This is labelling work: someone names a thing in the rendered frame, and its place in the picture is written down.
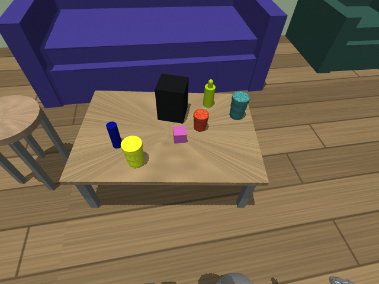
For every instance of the stool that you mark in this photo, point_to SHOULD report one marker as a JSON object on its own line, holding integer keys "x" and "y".
{"x": 19, "y": 117}

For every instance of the coffee table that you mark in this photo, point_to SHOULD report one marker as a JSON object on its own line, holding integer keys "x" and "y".
{"x": 227, "y": 152}

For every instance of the sofa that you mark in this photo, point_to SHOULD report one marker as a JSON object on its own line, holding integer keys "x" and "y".
{"x": 68, "y": 49}

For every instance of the armchair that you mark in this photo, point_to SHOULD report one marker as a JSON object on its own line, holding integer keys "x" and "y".
{"x": 336, "y": 35}

